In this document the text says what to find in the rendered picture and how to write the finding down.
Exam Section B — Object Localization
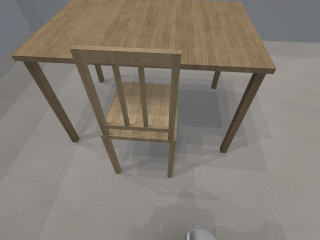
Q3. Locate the right robot thigh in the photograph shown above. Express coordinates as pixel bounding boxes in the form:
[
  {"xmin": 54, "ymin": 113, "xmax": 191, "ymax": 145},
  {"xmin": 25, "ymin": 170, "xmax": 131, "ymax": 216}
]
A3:
[{"xmin": 185, "ymin": 228, "xmax": 216, "ymax": 240}]

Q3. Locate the table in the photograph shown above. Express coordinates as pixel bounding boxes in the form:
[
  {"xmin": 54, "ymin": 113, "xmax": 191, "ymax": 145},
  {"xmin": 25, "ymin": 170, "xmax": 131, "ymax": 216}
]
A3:
[{"xmin": 11, "ymin": 0, "xmax": 276, "ymax": 153}]

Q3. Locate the robot right shin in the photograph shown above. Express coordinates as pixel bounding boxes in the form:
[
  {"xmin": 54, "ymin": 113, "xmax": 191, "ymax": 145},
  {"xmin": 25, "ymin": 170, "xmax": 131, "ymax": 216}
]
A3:
[{"xmin": 192, "ymin": 226, "xmax": 203, "ymax": 230}]

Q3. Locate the chair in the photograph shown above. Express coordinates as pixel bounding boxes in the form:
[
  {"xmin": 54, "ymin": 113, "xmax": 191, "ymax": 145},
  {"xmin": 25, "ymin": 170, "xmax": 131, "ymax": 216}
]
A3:
[{"xmin": 70, "ymin": 45, "xmax": 182, "ymax": 178}]

